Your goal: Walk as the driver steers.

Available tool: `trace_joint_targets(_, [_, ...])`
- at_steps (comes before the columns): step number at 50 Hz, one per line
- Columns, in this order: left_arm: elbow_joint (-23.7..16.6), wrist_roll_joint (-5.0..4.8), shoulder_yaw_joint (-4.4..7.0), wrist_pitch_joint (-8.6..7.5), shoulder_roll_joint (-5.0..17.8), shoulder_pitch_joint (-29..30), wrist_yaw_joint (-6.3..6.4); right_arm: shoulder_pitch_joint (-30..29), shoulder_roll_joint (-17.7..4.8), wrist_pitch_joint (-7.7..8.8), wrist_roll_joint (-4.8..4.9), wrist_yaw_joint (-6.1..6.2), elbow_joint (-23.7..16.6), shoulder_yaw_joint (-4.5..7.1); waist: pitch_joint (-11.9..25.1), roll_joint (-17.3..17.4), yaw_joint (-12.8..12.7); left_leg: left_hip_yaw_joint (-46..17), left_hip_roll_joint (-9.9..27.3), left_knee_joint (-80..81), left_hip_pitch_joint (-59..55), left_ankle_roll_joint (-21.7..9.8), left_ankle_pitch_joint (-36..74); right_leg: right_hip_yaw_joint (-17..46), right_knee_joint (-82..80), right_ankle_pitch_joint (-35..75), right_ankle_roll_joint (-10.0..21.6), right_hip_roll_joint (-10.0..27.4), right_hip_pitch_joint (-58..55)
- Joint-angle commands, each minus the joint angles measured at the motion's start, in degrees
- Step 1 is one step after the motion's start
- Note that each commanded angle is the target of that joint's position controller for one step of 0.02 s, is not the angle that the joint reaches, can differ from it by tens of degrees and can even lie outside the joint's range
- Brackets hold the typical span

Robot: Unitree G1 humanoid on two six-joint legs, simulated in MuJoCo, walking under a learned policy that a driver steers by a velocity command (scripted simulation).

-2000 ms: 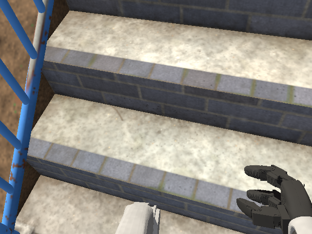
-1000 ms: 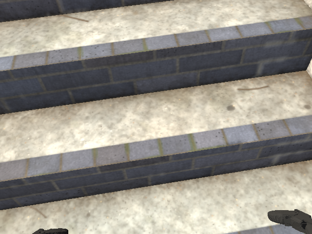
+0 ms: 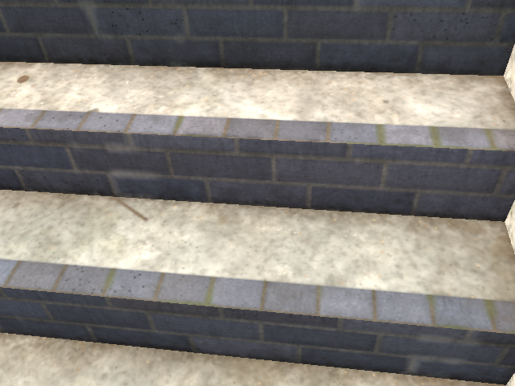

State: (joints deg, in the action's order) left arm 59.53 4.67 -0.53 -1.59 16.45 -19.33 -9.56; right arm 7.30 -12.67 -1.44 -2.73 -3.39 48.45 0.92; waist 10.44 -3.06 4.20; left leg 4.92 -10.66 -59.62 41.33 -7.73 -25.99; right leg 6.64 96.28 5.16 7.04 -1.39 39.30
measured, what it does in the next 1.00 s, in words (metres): climbs, turning left: right foot 0.19 m higher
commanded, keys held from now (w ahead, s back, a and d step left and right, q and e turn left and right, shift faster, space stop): w+q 0.36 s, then w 0.62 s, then w+e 0.02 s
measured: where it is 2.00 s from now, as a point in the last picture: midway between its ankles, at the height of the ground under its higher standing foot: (226, 110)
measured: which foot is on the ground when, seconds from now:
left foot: down 0.00-0.32, up 0.34-1.00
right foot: up 0.00-0.26, down 0.28-1.00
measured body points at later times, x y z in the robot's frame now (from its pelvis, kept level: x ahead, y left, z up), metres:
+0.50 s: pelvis +0.21 -0.15 +0.20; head +0.19 -0.17 +0.65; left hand +0.17 +0.10 +0.06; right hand +0.40 -0.37 +0.07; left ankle +0.19 +0.03 -0.31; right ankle +0.26 -0.23 -0.46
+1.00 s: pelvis +0.46 -0.06 +0.26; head +0.48 -0.08 +0.71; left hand +0.20 -0.05 +0.16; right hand +0.78 -0.06 +0.21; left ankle +0.65 +0.12 -0.22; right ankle +0.26 -0.23 -0.46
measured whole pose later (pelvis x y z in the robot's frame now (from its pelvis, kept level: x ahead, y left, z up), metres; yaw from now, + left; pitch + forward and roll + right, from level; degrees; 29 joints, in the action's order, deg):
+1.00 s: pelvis +0.46 -0.06 +0.26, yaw +20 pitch +5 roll +5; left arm 72.9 2.9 -4.6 -4.6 -1.0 -44.0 -3.0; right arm -10.0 -5.6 -2.7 0.2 -3.4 38.9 -5.0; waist 4.1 -1.7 -6.0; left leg 11.2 4.7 -91.2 79.9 -14.0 -14.9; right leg -8.6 4.1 -20.8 -0.5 6.2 -15.1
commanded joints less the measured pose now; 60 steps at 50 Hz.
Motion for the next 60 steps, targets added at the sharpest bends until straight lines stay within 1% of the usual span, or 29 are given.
trace_joint_targets(1, [-11.6,0.47,-0.56,-0.34,-3.7,8.4,2.84,5.1,4.4,4.91,-0.57,-0.80,8.5,-1.45,-7.7,1.8,-6.5,-32.5,12.1,33.7,-13.6,-8.7,-5.1,8.4,27.9,-8.0,6.6,-1.6,29.9])
trace_joint_targets(5, [-16.2,-2.84,-0.76,-0.38,-1.1,15.0,6.75,1.1,1.3,9.54,-0.58,-0.43,6.4,-1.62,-7.1,6.3,-7.4,-19.2,9.7,39.1,4.0,-5.9,8.4,-5.0,27.1,-25.4,0.9,1.3,16.5])
trace_joint_targets(9, [-24.5,-0.21,-2.75,-0.70,-1.5,32.7,8.88,26.7,0.2,10.14,-3.30,0.23,15.7,-2.54,-4.5,3.1,0.9,-32.7,16.8,34.8,-26.1,-5.5,8.8,0.8,17.3,-33.6,2.0,4.9,41.6])
trace_joint_targets(11, [-27.8,-1.54,-3.01,-0.04,-1.5,33.7,10.08,14.5,-3.5,9.78,-1.74,-0.90,9.8,-1.73,-4.0,3.8,-5.1,-28.5,16.8,41.1,-7.2,-3.0,14.2,-0.5,-7.5,-35.9,0.7,7.3,18.1])
trace_joint_targets(12, [-30.7,-2.16,-3.57,1.50,-3.7,39.7,8.53,13.4,-9.5,9.02,3.06,-1.41,7.4,0.23,-4.3,8.2,-5.7,-30.2,16.4,52.3,8.7,-7.0,11.7,-11.4,-16.1,-54.6,-5.7,3.1,-1.3])
trace_joint_targets(14, [-24.6,-3.91,-1.08,0.39,-0.8,24.2,6.89,8.9,-13.2,9.94,3.06,-1.69,3.6,1.02,0.1,13.2,-11.3,-29.2,21.2,46.2,-0.6,-8.3,52.9,-13.4,-14.9,-37.7,-6.7,-3.0,-13.0])
trace_joint_targets(15, [-21.0,-3.91,1.19,-0.61,4.2,15.1,7.71,6.0,-10.2,10.60,2.64,-1.96,1.6,1.01,5.1,7.9,-14.8,-23.2,15.9,32.9,-5.7,-6.0,63.7,-7.8,-29.3,-31.8,-3.8,-3.1,-18.3])
trace_joint_targets(16, [-16.8,-2.66,2.70,-1.21,8.3,3.2,9.14,11.6,-0.6,11.16,-0.25,-2.51,1.5,-0.77,11.7,-10.8,-16.0,-20.7,6.5,9.9,12.9,-0.9,50.0,24.0,-45.7,-37.7,7.3,8.3,-38.2])
trace_joint_targets(17, [-14.5,0.82,3.05,-0.66,12.0,-7.6,9.43,12.6,1.2,9.95,0.11,-3.19,4.8,-0.36,12.0,-19.4,-18.6,-27.6,1.9,-18.7,21.5,1.5,23.2,57.1,-65.3,-49.7,14.9,19.3,-39.0])
trace_joint_targets(18, [-12.6,0.12,2.22,-1.45,10.0,-8.8,9.13,8.7,0.4,9.36,2.09,-2.79,5.9,0.79,0.7,-15.7,-18.0,-30.2,3.2,-37.2,29.2,-0.1,28.3,57.5,-70.6,-63.8,9.9,18.2,-31.6])
trace_joint_targets(20, [-8.6,-3.81,2.16,-1.56,4.1,1.8,7.08,11.2,1.2,8.40,2.38,-1.29,9.2,0.37,-8.8,-7.3,-7.6,-21.8,6.8,-45.9,27.9,-2.4,35.9,35.6,-65.1,-53.6,8.0,17.0,-13.6])
trace_joint_targets(22, [-5.9,-3.19,0.16,-1.22,-7.4,9.0,7.87,9.8,1.7,6.70,1.13,-1.54,9.1,-0.65,-6.7,3.0,-2.5,-22.1,8.4,-46.0,25.6,-4.1,36.5,24.6,-64.1,-43.4,3.8,14.5,-9.3])
trace_joint_targets(25, [-1.4,-0.97,-0.71,-2.21,-11.4,10.7,8.52,7.0,1.2,5.75,2.89,-1.35,9.6,-1.63,-7.2,1.6,-1.0,-23.5,7.6,-49.5,34.1,-6.3,34.2,15.7,-69.6,-33.6,1.9,12.0,-12.6])
trace_joint_targets(26, [-0.5,-2.81,-2.69,-1.83,-14.6,5.7,8.98,2.7,7.2,3.94,3.64,0.73,-0.4,-4.06,-7.9,-2.7,1.2,-18.0,8.4,-53.2,31.4,-1.6,29.6,8.4,-70.4,-29.4,0.1,15.0,-12.9])
trace_joint_targets(32, [-1.9,-3.32,-0.99,-2.98,-4.5,-7.4,10.72,-3.9,2.2,4.41,4.11,1.93,-7.8,-4.34,-10.0,4.9,-4.4,-11.5,9.7,-41.2,32.8,4.9,30.0,0.4,-81.3,-26.5,2.2,14.3,-19.6])
trace_joint_targets(38, [-1.5,-2.88,-0.85,-1.66,-7.5,-21.3,11.49,-10.4,5.1,4.48,5.00,1.05,-11.3,-4.03,-13.2,-0.4,-9.9,-9.8,12.4,-45.0,49.8,7.5,25.0,2.7,-79.3,-21.6,2.6,16.9,-44.6])
trace_joint_targets(39, [3.3,4.18,-0.99,-3.82,-5.4,-30.1,8.57,-15.2,1.0,3.45,0.82,-0.73,-9.4,-3.41,-11.7,-12.4,-14.8,-8.4,9.9,-52.5,60.8,-2.1,24.9,4.9,-80.7,-19.5,8.7,15.8,-53.7])
trace_joint_targets(46, [14.9,7.07,-4.60,-2.52,-15.1,-32.2,4.44,-37.5,7.2,0.28,2.40,-0.22,-17.9,-6.53,-18.1,0.3,-11.7,0.9,18.7,-42.2,61.6,-12.1,18.9,-2.3,-95.1,-11.9,6.9,18.8,-45.6])
trace_joint_targets(48, [11.5,2.97,-4.87,-3.52,-12.3,-19.0,1.89,-43.5,9.5,-3.74,0.86,-2.68,-21.6,-8.12,-15.1,-3.7,-5.1,6.2,16.5,-32.2,14.7,-7.5,18.3,-12.2,-104.2,12.8,8.9,16.5,-9.3])
trace_joint_targets(49, [6.8,-9.70,-0.63,-4.95,-2.5,-18.3,9.46,-18.0,6.8,-0.66,3.90,0.36,-14.2,-5.39,-20.2,-1.4,-3.6,15.6,11.4,-27.5,4.9,-4.9,1.1,-15.3,-102.9,35.8,2.5,15.3,-19.9])
trace_joint_targets(50, [8.0,-10.80,-0.72,-5.95,-0.4,-22.5,11.78,-11.2,5.8,0.70,5.44,2.39,-10.4,-4.94,-15.1,0.9,-1.6,16.8,7.0,-21.9,-9.2,-4.5,2.5,-14.9,-89.1,69.9,1.2,16.3,-21.2])
trace_joint_targets(51, [8.1,-9.35,0.19,-6.72,3.4,-22.2,12.77,2.1,5.8,1.57,7.16,3.88,-7.6,-3.42,-8.0,-9.1,4.6,10.6,5.5,-13.2,-20.4,-4.7,4.9,-12.2,-74.5,82.1,0.2,18.7,-27.8])
trace_joint_targets(52, [11.7,4.79,0.20,-6.36,7.4,-21.5,0.98,-9.1,1.5,-3.30,4.06,-1.29,-13.3,-3.66,9.1,-21.9,7.7,0.6,5.3,-2.4,-36.5,-3.2,20.0,-7.4,-70.6,94.6,4.4,20.4,-23.8])
trace_joint_targets(53, [7.5,3.29,1.28,-6.82,3.9,-15.9,-1.75,7.3,-4.4,-2.83,2.47,-0.90,-7.0,-0.91,13.7,-2.6,11.5,-17.7,15.0,9.0,-55.7,-9.6,21.9,-2.7,-45.3,60.8,2.1,12.6,-7.0])
trace_joint_targets(54, [10.5,1.54,1.77,-6.26,-1.9,-27.9,-3.33,21.7,-8.4,-2.20,0.16,-1.22,0.2,-0.03,25.3,6.5,6.6,-50.4,28.7,29.5,-56.9,-16.0,16.2,6.3,-23.9,4.1,2.0,1.5,-3.8])
trace_joint_targets(55, [11.3,-3.34,3.68,-5.50,-1.3,-21.6,-2.97,28.5,-10.8,-1.19,-2.14,-0.28,3.7,2.25,12.1,5.4,9.2,-60.1,32.4,39.9,-39.8,-16.4,4.8,13.2,10.1,3.4,-0.1,-1.1,0.7])
trace_joint_targets(56, [9.0,-3.80,3.75,-5.81,-5.2,-14.0,-2.01,23.6,-9.3,1.27,-0.64,0.28,7.2,1.68,1.6,4.1,5.5,-53.2,31.4,41.4,-26.8,-14.7,-4.9,12.1,24.0,6.2,0.3,-0.1,8.4])
trace_joint_targets(58, [5.4,-1.82,2.33,-5.79,-9.2,-5.6,0.82,7.0,1.8,2.94,2.14,-0.82,8.0,-1.59,0.6,-4.3,-1.9,-39.4,31.2,37.4,-19.3,-13.4,-6.0,7.4,35.8,2.1,4.7,2.4,17.2])
trace_joint_targets(60, [1.7,-2.66,1.07,-3.13,-12.7,-3.3,2.38,-2.4,9.8,4.05,-1.53,-2.33,9.4,-4.14,-4.5,-7.6,-8.9,-22.0,31.1,38.6,-8.1,-6.8,5.3,5.7,30.6,3.1,9.8,6.6,18.4])
Keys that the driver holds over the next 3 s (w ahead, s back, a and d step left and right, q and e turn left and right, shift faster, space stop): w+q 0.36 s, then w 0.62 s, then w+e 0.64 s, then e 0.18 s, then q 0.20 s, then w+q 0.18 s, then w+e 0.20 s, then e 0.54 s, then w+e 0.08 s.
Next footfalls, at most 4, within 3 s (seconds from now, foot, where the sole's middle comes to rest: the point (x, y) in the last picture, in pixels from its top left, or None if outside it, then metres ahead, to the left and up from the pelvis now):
0.28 right None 0.30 -0.22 -0.50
1.04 left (186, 250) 0.70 0.14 -0.31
1.56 right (279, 111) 0.89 -0.08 -0.12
2.26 left None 1.21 0.23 0.07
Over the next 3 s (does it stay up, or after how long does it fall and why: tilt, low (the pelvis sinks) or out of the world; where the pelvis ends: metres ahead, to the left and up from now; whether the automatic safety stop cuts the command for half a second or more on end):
stays up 1.29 0.16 0.84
